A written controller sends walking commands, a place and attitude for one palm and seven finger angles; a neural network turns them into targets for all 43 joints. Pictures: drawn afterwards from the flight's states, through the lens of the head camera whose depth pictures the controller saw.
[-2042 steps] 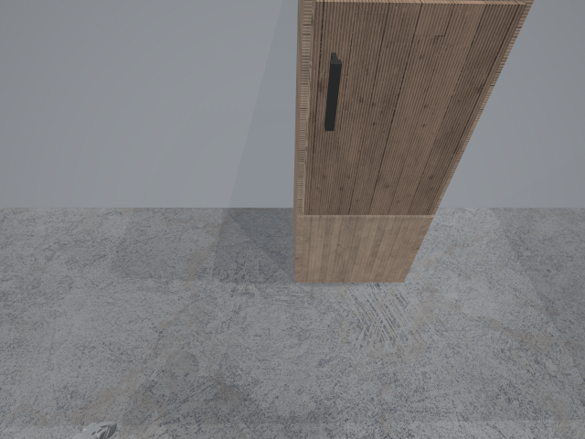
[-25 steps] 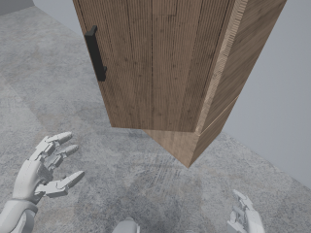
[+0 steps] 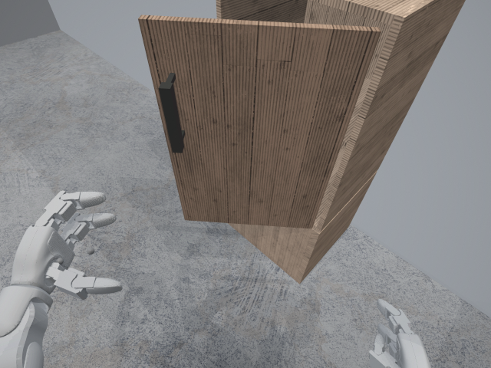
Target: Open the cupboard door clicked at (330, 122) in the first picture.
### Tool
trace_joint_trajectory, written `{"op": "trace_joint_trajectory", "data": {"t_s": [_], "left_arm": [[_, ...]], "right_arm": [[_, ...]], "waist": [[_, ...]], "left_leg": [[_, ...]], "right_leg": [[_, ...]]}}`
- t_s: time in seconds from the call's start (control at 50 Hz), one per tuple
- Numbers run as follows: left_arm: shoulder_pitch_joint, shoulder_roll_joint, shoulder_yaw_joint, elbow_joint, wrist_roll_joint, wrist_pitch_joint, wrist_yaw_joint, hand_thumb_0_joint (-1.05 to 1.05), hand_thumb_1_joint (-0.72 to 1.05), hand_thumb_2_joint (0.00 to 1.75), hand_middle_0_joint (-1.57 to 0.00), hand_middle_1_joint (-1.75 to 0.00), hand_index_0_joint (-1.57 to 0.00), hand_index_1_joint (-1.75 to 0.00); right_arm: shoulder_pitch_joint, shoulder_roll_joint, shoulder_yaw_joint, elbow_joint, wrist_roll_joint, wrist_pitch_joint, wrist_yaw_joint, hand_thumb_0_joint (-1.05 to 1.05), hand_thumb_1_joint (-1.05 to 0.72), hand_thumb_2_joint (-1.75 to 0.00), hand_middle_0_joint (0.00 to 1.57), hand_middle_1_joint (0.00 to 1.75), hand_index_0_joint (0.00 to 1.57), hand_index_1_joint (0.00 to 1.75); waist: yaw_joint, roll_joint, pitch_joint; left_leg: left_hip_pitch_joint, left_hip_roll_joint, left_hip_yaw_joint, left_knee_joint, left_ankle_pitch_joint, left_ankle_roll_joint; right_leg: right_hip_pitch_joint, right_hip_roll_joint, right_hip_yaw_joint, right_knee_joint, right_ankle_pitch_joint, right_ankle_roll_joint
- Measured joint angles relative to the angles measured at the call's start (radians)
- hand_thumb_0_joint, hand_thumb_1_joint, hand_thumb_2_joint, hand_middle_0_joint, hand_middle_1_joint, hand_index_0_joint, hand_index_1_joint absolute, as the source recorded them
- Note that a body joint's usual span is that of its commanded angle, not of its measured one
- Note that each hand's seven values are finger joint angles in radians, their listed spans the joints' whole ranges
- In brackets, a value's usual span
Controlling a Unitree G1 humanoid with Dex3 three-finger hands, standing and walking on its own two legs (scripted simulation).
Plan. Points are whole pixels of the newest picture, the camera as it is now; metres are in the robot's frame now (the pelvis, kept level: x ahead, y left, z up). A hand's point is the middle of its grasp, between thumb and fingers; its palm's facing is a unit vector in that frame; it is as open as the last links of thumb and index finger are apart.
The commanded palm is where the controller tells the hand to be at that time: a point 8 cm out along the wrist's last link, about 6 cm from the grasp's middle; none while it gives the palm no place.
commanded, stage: raise the hand with hooked fingers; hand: left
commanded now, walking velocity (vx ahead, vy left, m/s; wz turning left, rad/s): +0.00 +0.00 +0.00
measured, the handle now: (175, 114) +0.55 +0.19 +0.11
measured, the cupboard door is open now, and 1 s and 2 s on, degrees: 40 40 40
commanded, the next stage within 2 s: move the hooked fingers beside the handle in 0.90 s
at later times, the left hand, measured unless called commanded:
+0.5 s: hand (65, 201) +0.30 +0.28 +0.14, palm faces +0.06 -1.00 -0.03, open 14.0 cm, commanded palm +0.26 +0.32 +0.14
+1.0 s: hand (84, 206) +0.30 +0.26 +0.14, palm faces +0.06 -1.00 -0.03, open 14.0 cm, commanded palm +0.27 +0.30 +0.14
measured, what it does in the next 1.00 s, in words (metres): stands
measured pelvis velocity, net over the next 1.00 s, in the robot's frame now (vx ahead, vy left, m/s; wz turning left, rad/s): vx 0.00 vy -0.02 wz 0.00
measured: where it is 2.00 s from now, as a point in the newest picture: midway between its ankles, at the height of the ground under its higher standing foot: outside the picture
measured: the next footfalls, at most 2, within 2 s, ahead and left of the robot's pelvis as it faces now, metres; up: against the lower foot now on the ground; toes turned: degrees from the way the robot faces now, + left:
none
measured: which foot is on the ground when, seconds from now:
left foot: down 0.00-1.00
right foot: down 0.00-1.00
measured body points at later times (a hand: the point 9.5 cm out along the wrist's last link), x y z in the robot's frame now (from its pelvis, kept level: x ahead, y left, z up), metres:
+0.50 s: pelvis +0.00 +0.00 +0.02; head +0.01 +0.00 +0.47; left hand +0.29 +0.34 +0.15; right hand +0.17 -0.24 -0.06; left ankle +0.03 +0.10 -0.71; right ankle -0.01 -0.12 -0.71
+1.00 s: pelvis +0.00 -0.02 +0.02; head +0.01 -0.03 +0.47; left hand +0.29 +0.31 +0.14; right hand +0.17 -0.26 -0.06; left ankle +0.03 +0.10 -0.71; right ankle -0.01 -0.12 -0.71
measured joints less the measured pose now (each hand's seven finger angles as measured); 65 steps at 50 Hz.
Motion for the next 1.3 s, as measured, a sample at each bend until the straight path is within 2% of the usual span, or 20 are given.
{"op": "trace_joint_trajectory", "data": {"t_s": [0.12, 0.24, 0.46, 0.56, 0.74, 1.06, 1.16, 1.3], "left_arm": [[-0.080, 0.026, 0.021, 0.049, 0.009, 0.071, -0.017, 0.00, -0.42, 0.33, -0.30, -1.14, -0.29, -1.15], [-0.147, 0.048, 0.040, 0.081, 0.016, 0.106, -0.034, -0.01, -0.48, 0.31, -0.30, -1.18, -0.29, -1.18], [-0.258, 0.104, 0.093, 0.177, 0.011, 0.158, -0.076, -0.01, -0.50, 0.30, -0.30, -1.19, -0.30, -1.20], [-0.259, 0.107, 0.093, 0.201, 0.008, 0.171, -0.088, -0.01, -0.50, 0.30, -0.30, -1.20, -0.30, -1.20], [-0.225, 0.069, 0.095, 0.173, 0.022, 0.140, -0.060, -0.01, -0.50, 0.30, -0.30, -1.20, -0.30, -1.20], [-0.244, 0.070, 0.090, 0.216, 0.014, 0.133, -0.072, -0.01, -0.50, 0.30, -0.30, -1.20, -0.30, -1.20], [-0.298, 0.071, 0.079, 0.267, 0.027, 0.125, -0.063, -0.01, -0.50, 0.30, -0.30, -1.20, -0.30, -1.20], [-0.399, 0.092, 0.067, 0.363, 0.052, 0.106, -0.057, -0.01, -0.50, 0.30, -0.30, -1.20, -0.30, -1.20]], "right_arm": [[-0.013, 0.015, 0.027, -0.007, 0.001, 0.012, -0.004, 0.01, -0.91, -0.90, 0.21, 0.30, 0.20, 0.30], [-0.007, 0.017, 0.042, 0.002, 0.002, 0.019, -0.011, 0.01, -0.91, -0.90, 0.21, 0.30, 0.21, 0.30], [0.018, -0.005, 0.036, 0.025, 0.010, 0.030, -0.023, 0.01, -0.91, -0.90, 0.21, 0.30, 0.21, 0.30], [0.026, -0.018, 0.023, 0.018, 0.014, 0.035, -0.018, 0.01, -0.91, -0.90, 0.21, 0.30, 0.21, 0.30], [0.028, -0.018, 0.013, 0.022, 0.009, 0.033, -0.020, 0.01, -0.91, -0.90, 0.21, 0.30, 0.20, 0.30], [0.012, -0.010, 0.019, 0.032, 0.014, 0.025, -0.028, 0.01, -0.91, -0.90, 0.21, 0.30, 0.20, 0.30], [0.007, -0.014, 0.019, 0.044, 0.015, 0.027, -0.035, 0.01, -0.91, -0.90, 0.21, 0.30, 0.20, 0.30], [0.013, -0.020, 0.016, 0.050, 0.014, 0.039, -0.035, 0.01, -0.91, -0.90, 0.21, 0.30, 0.20, 0.30]], "waist": [[0.011, 0.007, 0.010], [0.017, 0.010, 0.023], [0.008, 0.011, 0.029], [-0.001, 0.013, 0.023], [-0.002, 0.009, 0.030], [0.003, 0.024, 0.026], [0.003, 0.021, 0.028], [-0.011, 0.015, 0.033]], "left_leg": [[0.041, -0.006, 0.000, -0.038, 0.017, 0.005], [0.077, -0.011, -0.001, -0.075, 0.033, 0.007], [0.128, -0.009, -0.001, -0.134, 0.058, 0.001], [0.132, -0.006, 0.004, -0.148, 0.064, -0.002], [0.143, 0.002, 0.006, -0.156, 0.066, -0.011], [0.145, 0.006, 0.001, -0.160, 0.068, -0.022], [0.136, 0.003, -0.004, -0.155, 0.069, -0.022], [0.116, 0.004, -0.005, -0.148, 0.069, -0.022]], "right_leg": [[0.045, -0.004, -0.001, -0.044, 0.020, 0.005], [0.082, -0.007, -0.003, -0.082, 0.036, 0.007], [0.129, -0.002, -0.002, -0.138, 0.061, 0.001], [0.127, 0.001, 0.003, -0.144, 0.064, -0.002], [0.132, 0.009, 0.006, -0.143, 0.062, -0.011], [0.128, 0.013, 0.002, -0.134, 0.055, -0.020], [0.120, 0.011, -0.003, -0.125, 0.052, -0.021], [0.101, 0.011, -0.004, -0.119, 0.052, -0.022]]}}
